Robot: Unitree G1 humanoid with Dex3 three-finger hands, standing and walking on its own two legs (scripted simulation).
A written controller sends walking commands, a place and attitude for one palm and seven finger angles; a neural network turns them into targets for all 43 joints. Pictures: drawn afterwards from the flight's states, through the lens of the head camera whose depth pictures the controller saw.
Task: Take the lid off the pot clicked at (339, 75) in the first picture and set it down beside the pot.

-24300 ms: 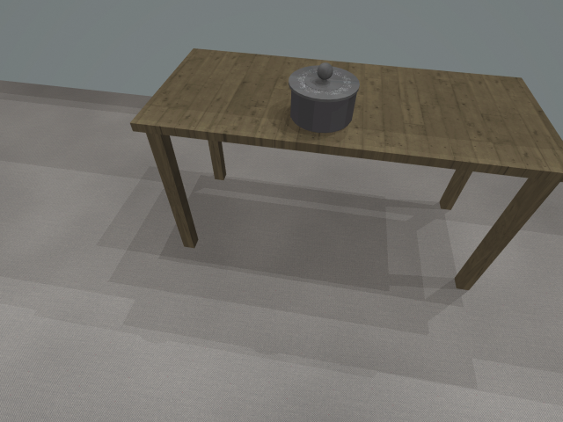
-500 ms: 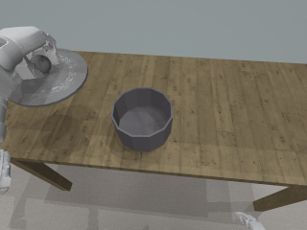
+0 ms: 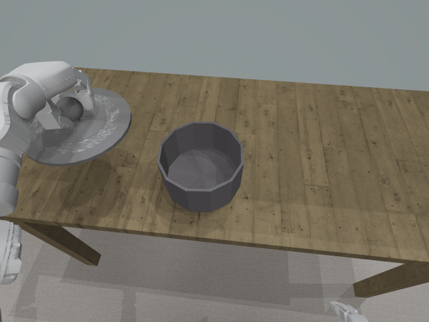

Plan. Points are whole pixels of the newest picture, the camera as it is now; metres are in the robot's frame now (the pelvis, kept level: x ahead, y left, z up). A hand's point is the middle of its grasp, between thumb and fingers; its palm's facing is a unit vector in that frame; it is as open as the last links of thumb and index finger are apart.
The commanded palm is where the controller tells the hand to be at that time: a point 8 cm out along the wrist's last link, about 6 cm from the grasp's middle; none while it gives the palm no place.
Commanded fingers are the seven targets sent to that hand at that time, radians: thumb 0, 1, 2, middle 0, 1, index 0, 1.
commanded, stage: lower the lid onto the table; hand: left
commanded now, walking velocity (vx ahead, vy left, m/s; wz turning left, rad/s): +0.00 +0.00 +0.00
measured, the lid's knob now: (69, 109) +0.46 +0.29 +0.12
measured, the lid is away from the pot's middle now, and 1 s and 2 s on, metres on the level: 0.24 0.23 0.23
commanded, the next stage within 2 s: none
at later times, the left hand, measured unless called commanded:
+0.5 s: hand (74, 123) +0.43 +0.28 +0.11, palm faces -0.40 -0.02 -0.92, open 7.2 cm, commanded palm +0.44 +0.28 +0.18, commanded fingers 0.00 0.69 0.92 -0.91 -1.01 -0.92 -1.03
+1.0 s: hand (76, 133) +0.43 +0.28 +0.09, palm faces -0.42 -0.04 -0.91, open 7.2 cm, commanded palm +0.44 +0.28 +0.14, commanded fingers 0.00 0.69 0.92 -0.91 -1.01 -0.92 -1.03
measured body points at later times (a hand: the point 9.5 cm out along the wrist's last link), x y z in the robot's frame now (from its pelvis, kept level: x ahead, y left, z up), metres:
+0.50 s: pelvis +0.00 -0.01 +0.00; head +0.07 -0.01 +0.44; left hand +0.45 +0.28 +0.16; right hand +0.08 -0.28 -0.13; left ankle -0.05 +0.08 -0.74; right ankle +0.00 -0.17 -0.74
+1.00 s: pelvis -0.01 -0.01 +0.00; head +0.07 -0.01 +0.44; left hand +0.45 +0.28 +0.14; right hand +0.06 -0.28 -0.13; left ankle -0.05 +0.08 -0.74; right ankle +0.00 -0.17 -0.74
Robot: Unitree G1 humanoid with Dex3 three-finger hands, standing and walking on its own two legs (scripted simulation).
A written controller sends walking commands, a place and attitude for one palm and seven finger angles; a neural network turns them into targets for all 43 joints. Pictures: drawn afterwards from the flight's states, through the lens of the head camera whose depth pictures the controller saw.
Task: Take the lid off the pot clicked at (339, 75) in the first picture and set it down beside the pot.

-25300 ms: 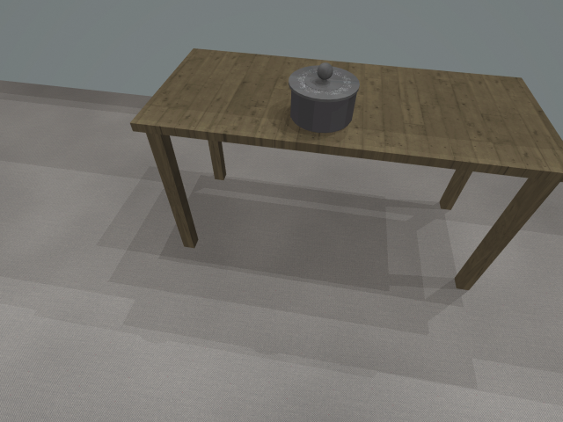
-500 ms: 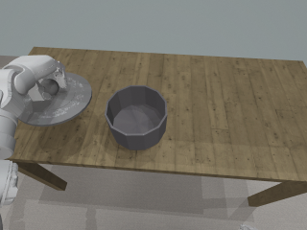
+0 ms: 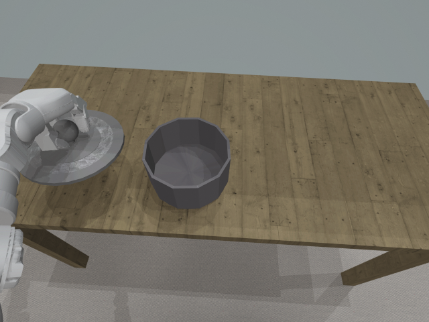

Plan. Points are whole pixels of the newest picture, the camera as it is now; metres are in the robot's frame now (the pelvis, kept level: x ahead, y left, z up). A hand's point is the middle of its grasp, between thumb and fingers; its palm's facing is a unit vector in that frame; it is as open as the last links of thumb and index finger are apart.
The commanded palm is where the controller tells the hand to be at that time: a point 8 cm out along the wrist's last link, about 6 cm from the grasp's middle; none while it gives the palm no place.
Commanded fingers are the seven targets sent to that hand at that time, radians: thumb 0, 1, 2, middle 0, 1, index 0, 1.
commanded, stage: lower the lid onto the table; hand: left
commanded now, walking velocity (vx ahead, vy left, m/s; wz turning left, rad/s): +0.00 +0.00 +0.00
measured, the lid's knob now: (65, 131) +0.45 +0.30 +0.06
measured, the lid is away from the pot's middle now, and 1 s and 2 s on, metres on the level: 0.23 0.23 0.24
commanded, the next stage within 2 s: open the fingers wide in 1.82 s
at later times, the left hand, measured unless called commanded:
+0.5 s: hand (62, 140) +0.44 +0.31 +0.05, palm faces -0.47 -0.06 -0.88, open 7.2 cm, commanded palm +0.46 +0.31 +0.11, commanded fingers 0.00 0.69 0.92 -0.91 -1.01 -0.92 -1.03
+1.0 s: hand (74, 147) +0.44 +0.30 +0.02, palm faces -0.50 -0.06 -0.87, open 7.2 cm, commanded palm +0.47 +0.29 +0.08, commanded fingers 0.00 0.69 0.92 -0.91 -1.01 -0.92 -1.03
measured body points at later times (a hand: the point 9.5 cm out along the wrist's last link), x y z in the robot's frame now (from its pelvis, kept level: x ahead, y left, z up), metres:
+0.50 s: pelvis +0.00 +0.01 +0.00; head +0.09 +0.02 +0.44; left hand +0.46 +0.31 +0.10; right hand +0.04 -0.27 -0.13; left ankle -0.05 +0.09 -0.74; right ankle +0.01 -0.16 -0.74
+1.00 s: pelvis +0.01 +0.02 -0.01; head +0.11 +0.03 +0.43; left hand +0.47 +0.30 +0.07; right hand +0.04 -0.26 -0.13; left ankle -0.05 +0.09 -0.74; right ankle +0.01 -0.16 -0.74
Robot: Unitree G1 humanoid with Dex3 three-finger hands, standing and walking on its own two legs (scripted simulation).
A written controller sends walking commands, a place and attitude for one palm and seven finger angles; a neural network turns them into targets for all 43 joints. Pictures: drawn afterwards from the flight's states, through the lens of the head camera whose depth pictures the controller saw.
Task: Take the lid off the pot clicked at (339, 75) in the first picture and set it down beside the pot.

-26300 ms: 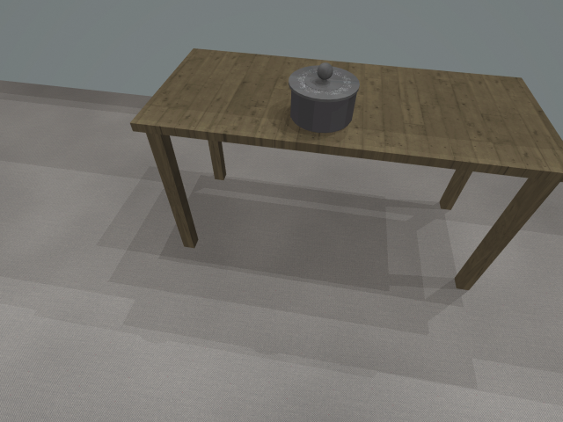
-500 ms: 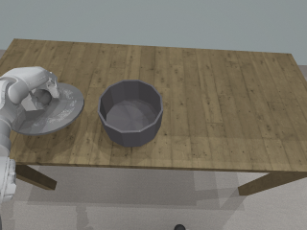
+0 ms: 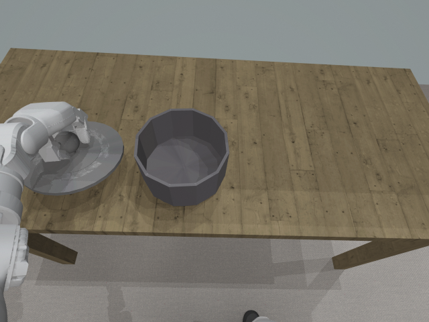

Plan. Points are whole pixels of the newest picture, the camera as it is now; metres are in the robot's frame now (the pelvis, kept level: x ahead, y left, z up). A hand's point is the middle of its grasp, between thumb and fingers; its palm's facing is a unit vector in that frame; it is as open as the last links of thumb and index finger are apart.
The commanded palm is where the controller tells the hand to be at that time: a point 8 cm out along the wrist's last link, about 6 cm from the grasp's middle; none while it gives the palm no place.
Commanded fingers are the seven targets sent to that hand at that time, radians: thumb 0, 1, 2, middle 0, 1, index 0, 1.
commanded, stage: lower the lid onto the table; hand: left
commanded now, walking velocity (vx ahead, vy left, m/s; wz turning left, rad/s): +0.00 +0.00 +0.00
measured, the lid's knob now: (67, 142) +0.45 +0.30 +0.00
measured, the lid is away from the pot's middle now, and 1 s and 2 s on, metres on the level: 0.23 0.24 0.25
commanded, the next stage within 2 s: open the fingers wide in 0.82 s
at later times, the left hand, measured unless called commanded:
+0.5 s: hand (63, 154) +0.43 +0.30 +0.00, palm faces -0.54 -0.06 -0.84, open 7.2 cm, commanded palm +0.47 +0.30 +0.05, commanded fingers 0.00 0.69 0.92 -0.91 -1.01 -0.92 -1.03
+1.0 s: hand (67, 162) +0.42 +0.30 -0.03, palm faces -0.52 -0.08 -0.85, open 7.1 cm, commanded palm +0.45 +0.30 +0.02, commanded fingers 0.00 0.63 0.81 -0.82 -1.01 -0.84 -1.04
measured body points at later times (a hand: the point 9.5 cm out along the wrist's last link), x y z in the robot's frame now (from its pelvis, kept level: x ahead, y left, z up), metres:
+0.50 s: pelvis -0.01 -0.01 -0.01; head +0.11 +0.02 +0.42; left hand +0.45 +0.30 +0.05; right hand +0.00 -0.29 -0.13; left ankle -0.06 +0.07 -0.73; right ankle +0.01 -0.18 -0.73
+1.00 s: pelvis -0.03 -0.01 -0.03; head +0.11 +0.02 +0.40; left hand +0.45 +0.31 +0.02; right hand -0.03 -0.29 -0.14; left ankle -0.06 +0.07 -0.73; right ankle +0.01 -0.18 -0.73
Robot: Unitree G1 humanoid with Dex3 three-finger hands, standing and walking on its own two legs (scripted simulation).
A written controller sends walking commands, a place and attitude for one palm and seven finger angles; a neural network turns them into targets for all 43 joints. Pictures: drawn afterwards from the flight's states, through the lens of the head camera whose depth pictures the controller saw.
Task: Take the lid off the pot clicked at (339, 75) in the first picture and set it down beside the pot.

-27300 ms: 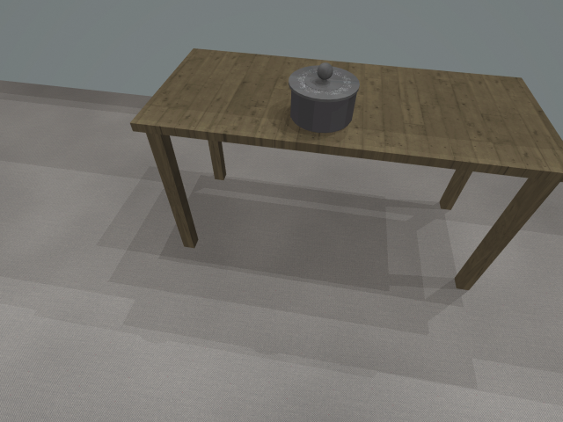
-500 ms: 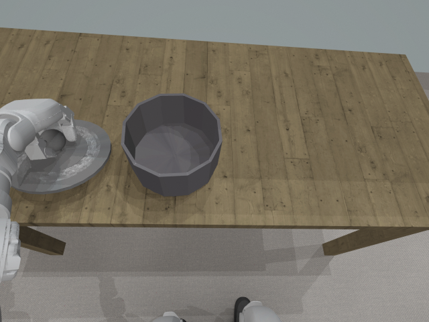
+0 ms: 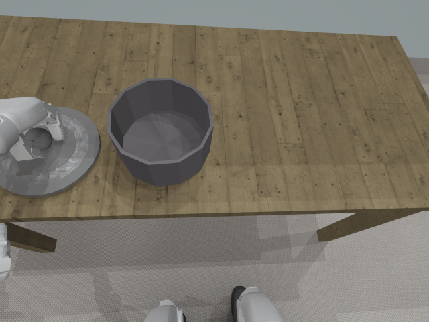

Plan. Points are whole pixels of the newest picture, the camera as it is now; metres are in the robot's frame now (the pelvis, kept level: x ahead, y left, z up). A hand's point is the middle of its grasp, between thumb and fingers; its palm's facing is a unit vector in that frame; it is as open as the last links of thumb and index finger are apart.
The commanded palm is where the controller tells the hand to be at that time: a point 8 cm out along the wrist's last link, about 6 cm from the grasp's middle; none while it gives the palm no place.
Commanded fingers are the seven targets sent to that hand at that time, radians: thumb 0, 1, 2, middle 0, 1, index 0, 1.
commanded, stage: open the fingers wide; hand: left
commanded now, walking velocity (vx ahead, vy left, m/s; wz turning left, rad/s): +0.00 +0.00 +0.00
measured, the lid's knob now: (38, 139) +0.46 +0.32 -0.02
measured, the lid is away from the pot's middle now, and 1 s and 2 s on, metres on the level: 0.24 0.25 0.25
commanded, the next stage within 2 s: raise the empty hand in 1.02 s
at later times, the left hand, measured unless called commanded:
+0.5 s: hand (24, 148) +0.43 +0.33 +0.00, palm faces -0.51 -0.10 -0.85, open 7.5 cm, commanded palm +0.47 +0.32 +0.05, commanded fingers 0.00 0.36 0.30 -0.41 -1.05 -0.41 -1.05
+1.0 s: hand (19, 149) +0.43 +0.34 +0.00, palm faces -0.51 -0.08 -0.86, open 10.7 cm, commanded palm +0.46 +0.32 +0.05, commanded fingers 0.00 0.17 0.26 -0.26 -1.04 -0.26 -1.04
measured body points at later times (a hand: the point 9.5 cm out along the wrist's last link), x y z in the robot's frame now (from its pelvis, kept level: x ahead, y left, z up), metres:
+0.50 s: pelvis +0.00 +0.01 +0.00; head +0.12 +0.04 +0.43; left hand +0.45 +0.33 +0.05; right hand +0.02 -0.27 -0.11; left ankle -0.03 +0.07 -0.70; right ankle +0.04 -0.17 -0.70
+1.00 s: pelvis +0.00 +0.01 +0.00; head +0.12 +0.04 +0.43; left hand +0.45 +0.34 +0.05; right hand +0.02 -0.26 -0.11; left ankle -0.03 +0.07 -0.70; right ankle +0.04 -0.17 -0.70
